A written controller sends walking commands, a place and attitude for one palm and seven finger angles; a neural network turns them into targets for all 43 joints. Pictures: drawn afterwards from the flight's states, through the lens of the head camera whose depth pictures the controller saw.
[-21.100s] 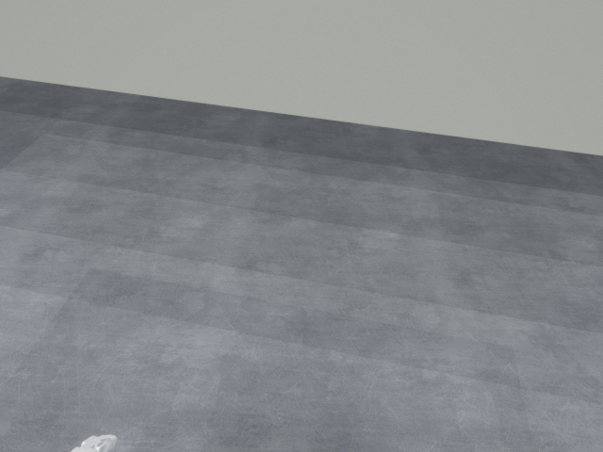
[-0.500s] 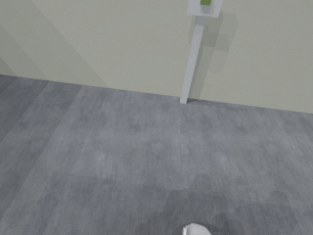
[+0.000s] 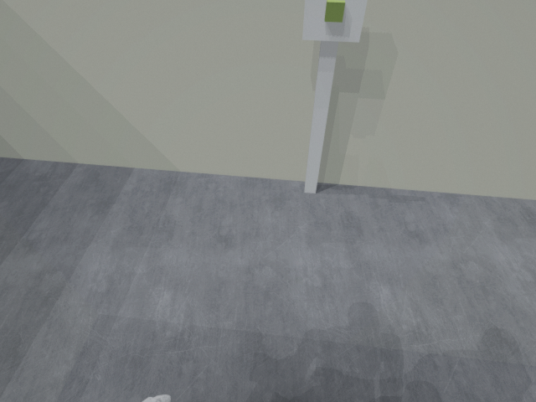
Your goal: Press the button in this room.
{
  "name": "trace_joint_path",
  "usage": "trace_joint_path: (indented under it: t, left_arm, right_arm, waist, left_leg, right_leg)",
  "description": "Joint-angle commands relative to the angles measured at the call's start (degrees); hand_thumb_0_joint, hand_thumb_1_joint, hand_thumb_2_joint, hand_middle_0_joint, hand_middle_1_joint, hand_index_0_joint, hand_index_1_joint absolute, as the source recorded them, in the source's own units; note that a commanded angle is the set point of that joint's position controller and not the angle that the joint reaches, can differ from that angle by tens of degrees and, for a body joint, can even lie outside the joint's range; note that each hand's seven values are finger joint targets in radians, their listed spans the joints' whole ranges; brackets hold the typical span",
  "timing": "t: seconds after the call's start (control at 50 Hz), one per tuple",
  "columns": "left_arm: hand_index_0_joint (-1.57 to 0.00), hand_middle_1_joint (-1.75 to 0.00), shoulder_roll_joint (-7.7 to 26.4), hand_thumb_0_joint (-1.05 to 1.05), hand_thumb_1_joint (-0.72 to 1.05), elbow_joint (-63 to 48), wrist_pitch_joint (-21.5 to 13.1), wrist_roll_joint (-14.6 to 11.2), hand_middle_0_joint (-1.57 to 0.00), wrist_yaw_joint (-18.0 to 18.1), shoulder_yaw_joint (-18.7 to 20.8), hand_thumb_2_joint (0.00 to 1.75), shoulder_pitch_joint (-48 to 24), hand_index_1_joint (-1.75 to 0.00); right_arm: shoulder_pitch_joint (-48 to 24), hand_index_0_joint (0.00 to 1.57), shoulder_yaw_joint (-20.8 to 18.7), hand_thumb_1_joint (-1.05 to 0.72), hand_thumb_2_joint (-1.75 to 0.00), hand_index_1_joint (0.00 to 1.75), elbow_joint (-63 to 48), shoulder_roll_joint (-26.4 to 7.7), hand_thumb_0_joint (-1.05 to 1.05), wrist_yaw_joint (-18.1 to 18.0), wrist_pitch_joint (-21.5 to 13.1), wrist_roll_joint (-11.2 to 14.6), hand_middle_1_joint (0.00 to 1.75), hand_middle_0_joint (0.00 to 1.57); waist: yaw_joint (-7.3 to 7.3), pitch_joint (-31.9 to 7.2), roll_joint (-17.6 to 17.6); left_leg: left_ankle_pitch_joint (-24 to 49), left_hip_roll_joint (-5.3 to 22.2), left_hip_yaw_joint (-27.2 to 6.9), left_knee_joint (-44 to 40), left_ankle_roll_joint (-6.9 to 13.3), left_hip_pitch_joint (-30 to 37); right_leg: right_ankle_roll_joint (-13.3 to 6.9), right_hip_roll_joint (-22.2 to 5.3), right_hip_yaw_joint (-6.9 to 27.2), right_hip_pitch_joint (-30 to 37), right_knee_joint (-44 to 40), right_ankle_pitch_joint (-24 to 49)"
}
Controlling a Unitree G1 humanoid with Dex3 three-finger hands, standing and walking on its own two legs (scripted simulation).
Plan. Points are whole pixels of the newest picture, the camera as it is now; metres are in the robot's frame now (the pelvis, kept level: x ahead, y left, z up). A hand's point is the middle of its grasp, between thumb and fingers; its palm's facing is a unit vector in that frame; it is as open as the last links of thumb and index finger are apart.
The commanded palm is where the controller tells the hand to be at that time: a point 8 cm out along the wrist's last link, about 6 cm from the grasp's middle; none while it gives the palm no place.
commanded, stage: stand and wait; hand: left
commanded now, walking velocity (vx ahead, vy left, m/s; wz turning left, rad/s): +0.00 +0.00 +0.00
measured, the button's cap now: (334, 10) +1.19 -0.16 +0.11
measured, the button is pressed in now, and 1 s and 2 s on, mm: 0 0 0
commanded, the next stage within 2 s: look at it before walking up in 1.54 s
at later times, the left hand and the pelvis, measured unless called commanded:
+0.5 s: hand out of the picture -0.03 +0.17 -0.17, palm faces +0.05 -0.99 -0.15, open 7.4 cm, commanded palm none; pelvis +0.03 +0.02 +0.01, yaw -1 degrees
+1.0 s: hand out of the picture +0.04 +0.19 -0.17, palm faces +0.02 -0.98 -0.18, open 7.3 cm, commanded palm none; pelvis +0.05 +0.03 +0.01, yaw -1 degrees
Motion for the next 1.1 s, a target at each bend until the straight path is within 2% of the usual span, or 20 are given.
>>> trace_joint_path:
  t: [0.0, 0.02, 0.04, 0.06, 0.08, 0.1, 0.12, 0.14, 0.18, 0.28, 0.42, 0.66, 0.78, 0.94, 1.08]
  left_arm:
    - [-0.2, -0.3, 6.12, 0.0, 0.9, -0.76, 0.49, -0.23, -0.2, 0.12, 0.72, 0.9, 3.38, -0.3]
    - [-0.2, -0.3, 4.88, 0.0, 0.9, -0.79, 0.71, -0.32, -0.2, -0.03, 0.59, 0.9, 4.99, -0.3]
    - [-0.2, -0.3, 4.84, 0.0, 0.9, -0.63, 0.99, -0.01, -0.2, -0.16, 0.77, 0.9, 6.38, -0.3]
    - [-0.2, -0.3, 5.22, 0.0, 0.9, -0.18, 1.12, 0.29, -0.2, -0.14, 0.9, 0.9, 6.81, -0.3]
    - [-0.2, -0.3, 5.27, 0.0, 0.9, 0.41, 1.03, 0.3, -0.2, -0.23, 0.68, 0.9, 8.2, -0.3]
    - [-0.2, -0.3, 5.47, 0.0, 0.9, 1.35, 0.73, 0.3, -0.2, -0.23, 0.32, 0.9, 9.94, -0.3]
    - [-0.2, -0.3, 5.66, 0.0, 0.9, 1.93, 0.44, 0.2, -0.2, -0.2, 0.07, 0.9, 10.86, -0.3]
    - [-0.2, -0.3, 5.87, 0.0, 0.9, 2.44, 0.23, 0.11, -0.2, -0.15, -0.17, 0.9, 10.91, -0.3]
    - [-0.2, -0.3, 5.91, 0.0, 0.9, 3.09, -0.04, 0.03, -0.2, -0.07, -0.53, 0.9, 11.27, -0.3]
    - [-0.2, -0.3, 5.81, 0.0, 0.9, 4.39, -0.19, 0.08, -0.2, 0.12, -1.01, 0.9, 13.08, -0.3]
    - [-0.2, -0.3, 4.54, 0.0, 0.9, 5.89, -0.62, 0.15, -0.2, 0.44, -1.39, 0.9, 16.47, -0.3]
    - [-0.2, -0.3, 3.29, 0.0, 0.9, 5.88, -0.37, 0.22, -0.2, 0.9, -1.25, 0.9, 16.84, -0.3]
    - [-0.2, -0.3, 3.52, 0.0, 0.9, 5.7, -0.24, 0.14, -0.2, 0.93, -1.2, 0.9, 16.64, -0.3]
    - [-0.2, -0.3, 4.44, 0.0, 0.9, 4.73, -0.4, 0.1, -0.2, 0.95, -1.01, 0.9, 15.56, -0.3]
    - [-0.2, -0.3, 5.41, 0.0, 0.9, 4.52, -0.52, 0.13, -0.2, 0.96, -0.88, 0.9, 15.02, -0.3]
  right_arm:
    - [10.25, 0.2, -0.37, -0.9, -0.9, 0.3, 1.48, -3.09, 0.0, -0.26, -1.11, -0.2, 0.3, 0.2]
    - [8.39, 0.2, -0.39, -0.9, -0.9, 0.3, 0.74, -4.47, 0.0, -0.48, -1.44, -0.37, 0.3, 0.2]
    - [5.29, 0.2, -0.54, -0.9, -0.9, 0.3, -0.12, -5.53, 0.0, -0.45, -1.52, -0.39, 0.3, 0.2]
    - [2.96, 0.2, -0.58, -0.9, -0.9, 0.3, -0.75, -5.47, 0.0, -0.27, -1.59, -0.34, 0.3, 0.2]
    - [1.57, 0.2, -0.46, -0.9, -0.9, 0.3, -1.08, -5.5, 0.0, -0.29, -1.72, -0.19, 0.3, 0.2]
    - [1.16, 0.2, -0.36, -0.9, -0.9, 0.3, -1.29, -5.07, 0.0, -0.36, -1.94, -0.1, 0.3, 0.2]
    - [1.93, 0.2, -0.27, -0.9, -0.9, 0.3, -1.2, -4.91, 0.0, -0.42, -2.08, -0.03, 0.3, 0.2]
    - [2.49, 0.2, -0.26, -0.9, -0.9, 0.3, -0.93, -4.75, 0.0, -0.44, -2.01, 0.03, 0.3, 0.2]
    - [3.89, 0.2, -0.14, -0.9, -0.9, 0.3, -0.55, -4.6, 0.0, -0.49, -1.85, 0.19, 0.3, 0.2]
    - [4.83, 0.2, 0.12, -0.9, -0.9, 0.3, 0.17, -5.01, 0.0, -0.49, -1.61, 0.4, 0.3, 0.2]
    - [5.03, 0.2, 0.3, -0.9, -0.9, 0.3, 1.03, -4.44, 0.0, -0.76, -2.17, 0.53, 0.3, 0.2]
    - [6.61, 0.2, 0.37, -0.9, -0.9, 0.3, 2.32, -2.93, 0.0, -1.09, -2.51, 0.43, 0.3, 0.2]
    - [7.22, 0.2, 0.34, -0.9, -0.9, 0.3, 2.36, -2.86, 0.0, -1.17, -2.57, 0.43, 0.3, 0.2]
    - [7.37, 0.2, 0.18, -0.9, -0.9, 0.3, 2.53, -3.45, 0.0, -1.14, -2.69, 0.35, 0.3, 0.2]
    - [6.9, 0.2, 0.0, -0.9, -0.9, 0.3, 2.39, -4.23, 0.0, -1.13, -2.65, 0.4, 0.3, 0.2]
  waist:
    - [-0.42, 0.47, -1.97]
    - [0.83, 2.57, 1.85]
    - [2.15, 2.81, 4.7]
    - [2.64, 3.88, 7.33]
    - [3.46, 4.0, 8.05]
    - [3.64, 2.97, 6.29]
    - [3.26, 1.67, 4.24]
    - [2.78, 2.06, 1.98]
    - [1.86, 2.31, 0.05]
    - [1.06, 3.49, -2.53]
    - [1.07, 0.61, -1.96]
    - [1.28, 3.09, -1.37]
    - [1.51, 3.55, -0.65]
    - [1.35, 2.23, -2.34]
    - [1.28, 2.06, -1.46]
  left_leg:
    - [7.56, 1.69, -2.95, -16.12, 1.06, 7.16]
    - [3.67, 4.97, -6.57, -20.85, 2.37, 1.79]
    - [-1.57, 6.21, -8.85, -23.84, 3.35, -3.8]
    - [-3.45, 5.9, -8.91, -26.44, 3.4, -7.54]
    - [-1.77, 5.3, -8.17, -26.8, 3.14, -8.39]
    - [1.4, 4.45, -6.67, -25.8, 2.93, -6.07]
    - [3.89, 3.68, -5.47, -24.7, 2.65, -3.74]
    - [5.11, 3.02, -4.66, -23.9, 2.33, -1.97]
    - [7.53, 2.69, -3.68, -23.11, 2.1, 1.08]
    - [7.02, 2.43, -3.1, -23.21, 2.33, 2.81]
    - [11.27, 2.34, -2.46, -22.0, 2.88, 5.51]
    - [13.16, 2.32, -2.4, -21.8, 2.99, 3.74]
    - [14.95, 2.4, -2.36, -21.34, 3.08, 3.55]
    - [17.85, 2.38, -2.36, -20.8, 3.12, 4.86]
    - [18.8, 2.27, -2.43, -20.45, 2.96, 5.41]
  right_leg:
    - [0.04, -8.39, 9.78, -5.5, -8.37, -11.98]
    - [1.79, -5.95, 8.62, -3.22, -7.37, -10.31]
    - [3.16, -4.71, 7.2, 1.41, -6.84, -8.42]
    - [3.81, -4.3, 5.82, 5.91, -4.65, -4.98]
    - [3.76, -4.38, 6.01, 8.09, -4.01, -2.05]
    - [3.69, -5.08, 6.4, 8.79, -4.82, 0.62]
    - [3.52, -5.73, 6.97, 9.08, -5.89, 1.95]
    - [3.32, -6.12, 7.63, 8.11, -6.87, 1.76]
    - [3.02, -6.57, 8.29, 6.2, -8.08, 1.5]
    - [3.22, -6.68, 8.66, 4.3, -9.1, -0.74]
    - [3.03, -6.96, 8.77, 5.28, -7.94, 3.41]
    - [2.87, -6.69, 8.18, 5.54, -5.79, 5.07]
    - [2.83, -6.64, 8.07, 5.96, -5.1, 6.24]
    - [2.63, -6.86, 7.87, 7.18, -4.43, 8.75]
    - [2.43, -7.05, 7.83, 7.82, -4.58, 9.7]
